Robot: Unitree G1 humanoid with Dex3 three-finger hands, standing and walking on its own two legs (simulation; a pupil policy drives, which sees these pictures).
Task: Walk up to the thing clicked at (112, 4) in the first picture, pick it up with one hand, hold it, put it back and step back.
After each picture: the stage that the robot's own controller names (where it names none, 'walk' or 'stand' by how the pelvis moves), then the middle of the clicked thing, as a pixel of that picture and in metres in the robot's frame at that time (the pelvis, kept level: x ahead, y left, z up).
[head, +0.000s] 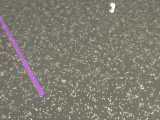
stand; (112, 7) +2.19 -0.49 -0.72
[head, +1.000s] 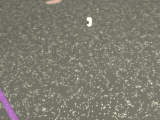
walk; (89, 21) +2.07 -0.01 -0.70
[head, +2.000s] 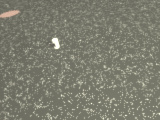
walk; (55, 43) +1.38 +0.40 -0.72
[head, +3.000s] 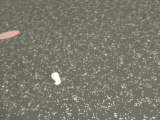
walk; (56, 78) +0.93 +0.34 -0.72
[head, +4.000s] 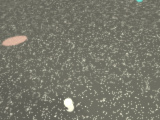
walk; (69, 105) +0.59 +0.20 -0.71
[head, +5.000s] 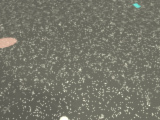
stand; out of the picture +0.42 +0.15 -0.70
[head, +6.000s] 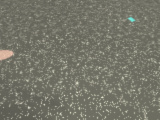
stand; out of the picture +0.37 +0.15 -0.72
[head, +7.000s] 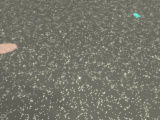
stand; out of the picture +0.39 +0.14 -0.72
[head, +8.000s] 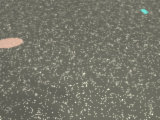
stand; out of the picture +0.40 +0.13 -0.72
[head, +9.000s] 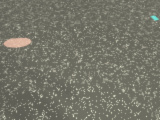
stand; out of the picture +0.38 +0.10 -0.72
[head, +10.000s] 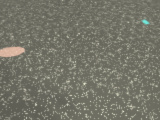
stand; out of the picture +0.37 +0.14 -0.72
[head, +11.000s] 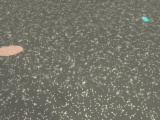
stand; out of the picture +0.35 +0.14 -0.72
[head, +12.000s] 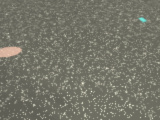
go down; out of the picture +0.36 +0.15 -0.73
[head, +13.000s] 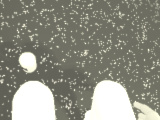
go down; (28, 63) +0.44 +0.20 -0.32
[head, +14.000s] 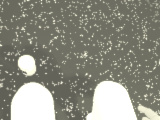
approach; (27, 66) +0.43 +0.21 -0.30
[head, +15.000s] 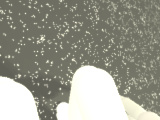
close in; out of the picture +0.42 +0.25 -0.22
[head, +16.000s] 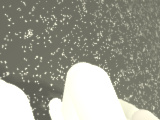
close; out of the picture +0.42 +0.26 -0.22
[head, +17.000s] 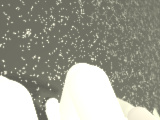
lift; out of the picture +0.38 +0.24 -0.23
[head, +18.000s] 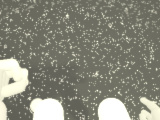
lift; (36, 106) +0.31 +0.23 -0.40
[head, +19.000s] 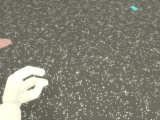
hold; out of the picture +0.25 +0.12 -0.70
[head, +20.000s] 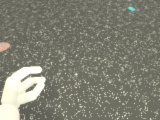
stand; out of the picture +0.24 +0.14 -0.70
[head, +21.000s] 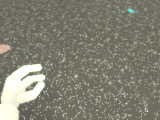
stand; out of the picture +0.24 +0.14 -0.70
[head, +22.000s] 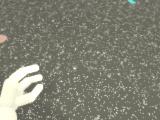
stand; out of the picture +0.24 +0.13 -0.69
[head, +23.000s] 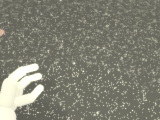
stand; out of the picture +0.24 +0.13 -0.67
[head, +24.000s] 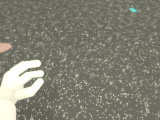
stand; out of the picture +0.23 +0.14 -0.70
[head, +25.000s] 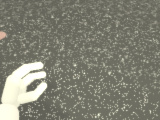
stand; out of the picture +0.23 +0.14 -0.68
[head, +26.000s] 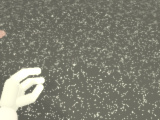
stand; out of the picture +0.23 +0.14 -0.69
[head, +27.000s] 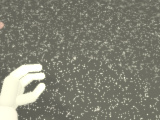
stand; out of the picture +0.23 +0.13 -0.65
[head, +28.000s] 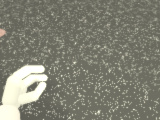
stand; out of the picture +0.24 +0.13 -0.67
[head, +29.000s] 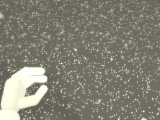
stand; out of the picture +0.24 +0.13 -0.62
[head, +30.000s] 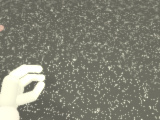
stand; out of the picture +0.23 +0.13 -0.65
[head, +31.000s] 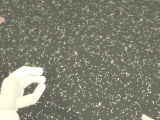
hold; out of the picture +0.24 +0.14 -0.62
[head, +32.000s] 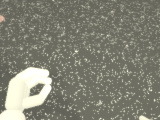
hold; out of the picture +0.23 +0.14 -0.62
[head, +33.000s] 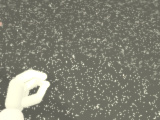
crouch; out of the picture +0.22 +0.14 -0.65
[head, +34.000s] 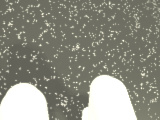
lower; (25, 102) +0.29 +0.17 -0.30
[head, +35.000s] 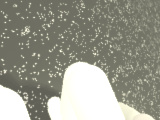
lower; out of the picture +0.26 +0.19 -0.25
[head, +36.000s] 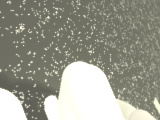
lower; out of the picture +0.25 +0.19 -0.25
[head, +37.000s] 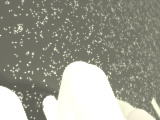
lower; out of the picture +0.25 +0.19 -0.25
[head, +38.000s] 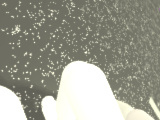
lower; out of the picture +0.25 +0.19 -0.25
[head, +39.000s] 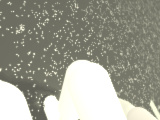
open; out of the picture +0.26 +0.19 -0.24
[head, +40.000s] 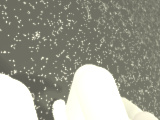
stand; out of the picture +0.27 +0.19 -0.25
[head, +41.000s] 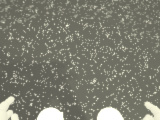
walk; (53, 117) +0.27 +0.15 -0.53
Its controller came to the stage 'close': yes
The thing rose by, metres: 0.22
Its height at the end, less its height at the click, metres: -0.02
